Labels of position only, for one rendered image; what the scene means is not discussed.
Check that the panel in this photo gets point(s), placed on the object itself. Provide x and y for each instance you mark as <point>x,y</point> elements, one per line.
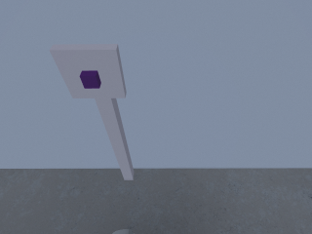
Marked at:
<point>71,60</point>

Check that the button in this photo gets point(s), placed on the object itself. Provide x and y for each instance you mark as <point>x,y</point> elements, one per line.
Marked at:
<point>90,79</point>

